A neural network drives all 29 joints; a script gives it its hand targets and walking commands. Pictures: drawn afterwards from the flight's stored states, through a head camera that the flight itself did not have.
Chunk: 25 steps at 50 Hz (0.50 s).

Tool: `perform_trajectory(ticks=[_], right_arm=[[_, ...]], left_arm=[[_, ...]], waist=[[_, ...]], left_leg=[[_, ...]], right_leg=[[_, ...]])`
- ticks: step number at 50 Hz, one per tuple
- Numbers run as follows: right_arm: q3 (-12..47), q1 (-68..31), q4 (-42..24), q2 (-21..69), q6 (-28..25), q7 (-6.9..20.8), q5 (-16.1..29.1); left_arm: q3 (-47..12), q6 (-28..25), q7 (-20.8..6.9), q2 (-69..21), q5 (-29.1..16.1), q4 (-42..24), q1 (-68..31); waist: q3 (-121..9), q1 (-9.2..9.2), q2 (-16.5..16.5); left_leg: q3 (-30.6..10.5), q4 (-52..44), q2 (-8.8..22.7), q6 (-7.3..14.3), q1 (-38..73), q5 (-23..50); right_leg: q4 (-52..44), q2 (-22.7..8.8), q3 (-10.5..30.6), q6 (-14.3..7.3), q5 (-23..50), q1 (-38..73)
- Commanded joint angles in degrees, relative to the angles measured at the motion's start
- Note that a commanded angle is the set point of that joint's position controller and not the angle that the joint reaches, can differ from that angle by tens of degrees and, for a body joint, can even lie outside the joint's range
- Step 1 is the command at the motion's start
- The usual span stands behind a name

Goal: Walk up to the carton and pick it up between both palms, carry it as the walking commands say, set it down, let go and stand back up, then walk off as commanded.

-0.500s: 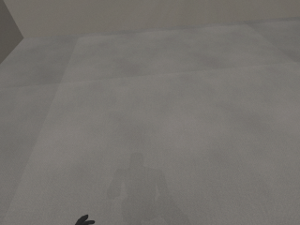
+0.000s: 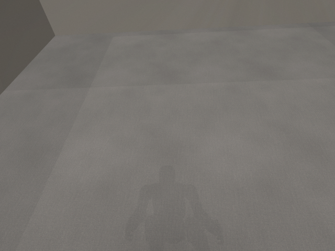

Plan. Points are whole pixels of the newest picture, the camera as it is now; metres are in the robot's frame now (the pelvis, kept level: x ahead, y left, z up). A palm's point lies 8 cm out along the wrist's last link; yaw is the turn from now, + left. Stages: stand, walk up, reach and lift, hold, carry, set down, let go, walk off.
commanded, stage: walk off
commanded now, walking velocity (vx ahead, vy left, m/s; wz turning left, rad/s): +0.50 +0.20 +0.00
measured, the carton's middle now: out of the picture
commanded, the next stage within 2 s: stand in 0.04 s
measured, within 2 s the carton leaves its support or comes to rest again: neither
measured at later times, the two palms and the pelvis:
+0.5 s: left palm out of the picture +0.03 +0.22 -0.12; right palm out of the picture -0.03 -0.29 -0.14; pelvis -0.01 -0.03 +0.00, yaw +0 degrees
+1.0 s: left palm out of the picture -0.01 +0.21 -0.12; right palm out of the picture -0.02 -0.29 -0.14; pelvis -0.01 -0.04 +0.00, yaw +0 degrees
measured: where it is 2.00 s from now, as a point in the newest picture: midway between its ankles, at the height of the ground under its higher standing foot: outside the picture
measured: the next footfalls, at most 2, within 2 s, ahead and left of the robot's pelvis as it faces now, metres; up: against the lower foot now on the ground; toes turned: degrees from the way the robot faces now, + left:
right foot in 0.32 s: -0.11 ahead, -0.16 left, +0.00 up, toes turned -2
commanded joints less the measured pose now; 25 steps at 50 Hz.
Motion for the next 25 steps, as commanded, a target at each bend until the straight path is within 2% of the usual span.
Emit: perform_trajectory(ticks=[1, 2, 3, 4, 5, 6, 7, 8, 9, 10, 11, 12, 13, 14, 15, 16, 17, 18, 19, 20, 21, 22, 23, 24, 25], right_arm=[[1.2, 6.2, 1.8, -6.8, -0.3, -2.1, -0.6], [1.5, 4.9, 2.4, -7.2, 0.2, -1.9, -0.5], [1.5, 3.0, 2.4, -7.8, 0.4, -2.1, -0.2], [1.3, 5.4, 4.1, -7.2, 0.4, -2.4, -0.1], [1.1, 7.9, 5.6, -8.7, 0.1, -2.9, -0.5], [1.1, 9.7, 6.2, -7.8, -0.1, -3.2, -0.7], [0.3, 10.5, 7.0, -10.0, -0.4, -3.7, -0.8], [0.5, 11.8, 7.7, -8.5, -0.6, -4.6, -0.8], [0.6, 11.5, 8.1, -8.4, -0.6, -4.9, -1.1], [0.3, 12.8, 8.7, -8.9, -0.4, -5.1, -0.9], [0.6, 12.0, 8.8, -7.3, -0.6, -5.6, -0.8], [0.9, 11.0, 8.7, -6.4, -0.4, -5.8, -0.8], [1.0, 10.7, 8.9, -5.7, -0.1, -6.1, -0.7], [1.0, 9.0, 9.0, -6.2, 0.1, -6.1, -0.7], [0.6, 6.7, 8.5, -7.0, 0.7, -6.2, -0.5], [0.9, 4.8, 7.8, -5.7, 0.6, -5.9, -0.3], [1.6, 2.2, 7.2, -4.0, 0.5, -5.7, -0.2], [1.6, -1.5, 5.8, -4.6, 0.4, -4.7, -0.3], [1.1, -4.1, 4.7, -4.6, 0.3, -4.1, -0.1], [0.8, -6.8, 3.2, -5.2, 0.6, -3.5, -0.8], [0.8, -5.8, 3.5, -4.4, 1.1, -2.9, -1.5], [1.1, -4.7, 3.8, -3.4, 1.5, -2.3, -1.9], [1.4, -2.6, 4.0, -2.2, 1.3, -1.9, -1.9], [1.5, -1.5, 4.0, -1.9, 0.6, -2.1, -1.9], [1.5, -0.2, 3.9, -3.7, 0.1, -2.2, -2.0]], left_arm=[[2.5, 0.2, -2.0, 8.3, 4.4, -7.7, -5.6], [2.3, 1.1, -1.8, 7.6, 4.3, -7.0, -5.1], [2.3, 1.7, -1.8, 7.2, 4.2, -6.7, -5.2], [2.4, 1.8, -1.8, 7.1, 4.0, -6.9, -6.0], [2.1, 1.5, -1.7, 5.9, 3.6, -6.5, -6.1], [1.9, 1.3, -1.4, 6.4, 2.9, -6.4, -6.4], [1.6, 1.2, -0.7, 6.2, 2.5, -5.8, -7.1], [1.1, 1.0, -0.6, 5.2, 1.9, -5.1, -7.7], [0.7, 1.0, -0.4, 3.9, 1.4, -4.3, -7.3], [0.4, 1.2, -0.1, 4.0, 1.3, -3.9, -7.3], [0.5, 1.4, -0.1, 4.4, 0.8, -3.0, -6.7], [0.3, 1.6, -0.1, 4.3, 0.6, -2.6, -5.7], [0.3, 2.0, -0.4, 4.4, 0.6, -2.2, -5.2], [0.4, 2.3, -0.1, 4.8, 0.7, -1.1, -3.0], [0.2, 2.4, 0.1, 4.6, 0.7, 0.1, 0.4], [0.3, 2.8, 0.6, 4.4, 1.1, 1.8, 2.8], [0.8, 3.0, 0.9, 7.8, 1.7, 2.6, 5.2], [0.5, 3.0, 1.2, 7.4, 2.3, 2.6, 6.4], [0.8, 3.3, 1.3, 9.2, 2.4, 2.0, 5.3], [0.6, 3.2, 1.3, 10.2, 3.1, 1.1, -0.6], [0.9, 2.5, 1.2, 9.7, 3.7, -0.8, -5.4], [0.6, 2.0, 1.3, 9.0, 3.7, -1.9, -7.3], [0.3, 1.7, 1.4, 7.2, 3.6, -2.0, -7.4], [0.0, 1.3, 1.6, 6.3, 3.3, -1.2, -4.5], [0.4, 1.0, 1.4, 8.0, 3.1, -0.7, -1.5]], waist=[[5.6, -0.54, 3.9], [6.6, -0.03, 6.3], [8.6, 0.85, 5.6], [9.0, 0.02, 3.5], [5.7, -0.33, 1.0], [0.8, -1.04, 2.0], [-2.8, -1.54, 3.0], [-4.1, -1.76, 4.7], [-6.9, -1.26, 4.9], [-9.8, -1.78, 5.9], [-11.3, -1.52, 7.1], [-12.8, -0.93, 6.9], [-12.1, -0.73, 7.2], [-11.2, 0.89, 6.4], [-9.5, 2.39, 5.0], [-10.1, 3.15, 2.3], [-8.0, 4.09, -3.1], [-6.8, 5.88, -6.0], [-3.7, 5.9, -7.6], [4.2, 4.4, -15.2], [8.5, 2.62, -14.8], [8.9, 1.26, -13.5], [8.4, 0.15, -11.3], [4.8, 0.31, -9.7], [0.9, 1.03, -8.5]], left_leg=[[-22.4, -23.5, 10.4, 4.0, 8.1, -23.7], [-18.9, -24.0, 9.0, 3.7, 4.3, -26.1], [-17.5, -24.9, 8.2, 3.0, 2.9, -24.6], [-18.5, -25.8, 9.4, 3.5, 5.8, -19.3], [-17.6, -23.8, 9.5, 3.9, 11.8, -9.3], [-18.0, -21.9, 9.0, 4.0, 18.5, -0.9], [-17.1, -19.3, 9.0, 4.4, 25.6, 6.7], [-17.8, -17.5, 9.3, 4.9, 30.0, 16.8], [-17.0, -15.3, 9.0, 5.1, 33.6, 23.1], [-16.5, -13.7, 8.8, 4.7, 36.9, 26.1], [-16.6, -12.8, 9.2, 4.8, 37.6, 30.9], [-16.3, -11.7, 9.7, 5.3, 36.6, 32.5], [-15.5, -11.8, 8.7, 4.6, 33.4, 29.4], [-14.1, -11.9, 7.9, 3.5, 29.9, 28.7], [-11.7, -11.8, 5.7, 1.8, 25.4, 23.9], [-8.2, -11.3, 3.0, -1.1, 20.8, 22.2], [-5.3, -10.6, 1.5, -3.2, 12.4, 18.1], [-2.9, -8.8, 0.6, -4.5, 6.4, 13.0], [-0.6, -9.5, -0.8, -5.8, 2.5, 1.3], [2.1, -4.6, -0.2, -4.8, -1.7, -5.1], [2.8, -0.1, 0.2, -4.2, -1.8, -4.3], [1.9, 0.7, 0.3, -3.2, 0.6, -2.5], [1.7, -2.9, -0.3, -2.3, 3.3, 0.7], [1.1, -6.6, 0.1, -1.4, 7.2, 6.4], [-0.7, -5.5, 1.8, -0.7, 12.6, 17.6]], right_leg=[[-0.7, 0.3, 1.1, -1.4, 3.5, -17.5], [-3.3, 0.2, 0.2, -0.9, 1.1, -14.3], [-6.0, 0.8, -0.7, -0.6, 0.4, -13.6], [-9.0, 1.2, -1.3, -0.3, 0.9, -14.0], [-14.1, 2.1, -1.3, -0.1, -1.4, -13.1], [-19.1, 3.9, -1.5, 0.5, -3.8, -11.7], [-25.3, 4.5, -1.0, 0.9, -6.7, -12.0], [-28.5, 4.8, -1.0, 0.6, -6.4, -13.5], [-33.2, 5.3, -1.0, 0.5, -7.4, -12.4], [-37.0, 5.2, -1.1, 0.8, -7.8, -11.7], [-38.3, 5.3, -1.8, 1.2, -5.4, -10.7], [-41.7, 5.0, -2.3, 1.0, -5.1, -8.8], [-45.0, 5.1, -3.4, 1.4, -4.8, -6.8], [-49.8, 5.3, -4.6, 1.4, 0.2, -3.6], [-55.5, 4.3, -5.8, 1.6, 5.5, 0.3], [-57.6, 2.4, -5.7, 1.6, 9.5, 5.9], [-55.0, -0.6, -3.2, 1.0, 13.0, 10.7], [-53.5, -5.0, 0.7, 0.3, 12.8, 11.3], [-52.6, -8.7, 4.0, -2.7, 6.1, 7.4], [-53.5, -13.5, 5.8, -5.0, 2.1, -2.0], [-55.2, -13.9, 5.7, -5.7, 4.1, -6.5], [-53.8, -12.4, 4.1, -4.8, 10.2, -8.2], [-50.2, -9.9, 1.4, -3.8, 21.3, -6.6], [-45.6, -7.9, -0.4, -2.8, 28.4, -3.9], [-42.1, -5.3, -2.5, -1.4, 27.9, -4.4]])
